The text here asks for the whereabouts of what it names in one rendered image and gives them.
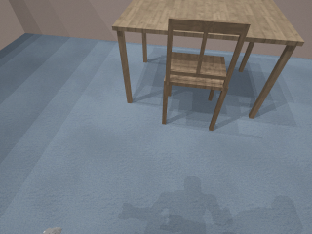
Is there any table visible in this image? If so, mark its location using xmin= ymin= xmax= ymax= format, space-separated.
xmin=112 ymin=0 xmax=304 ymax=119

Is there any chair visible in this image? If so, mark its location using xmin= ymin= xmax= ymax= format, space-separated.
xmin=162 ymin=17 xmax=251 ymax=131

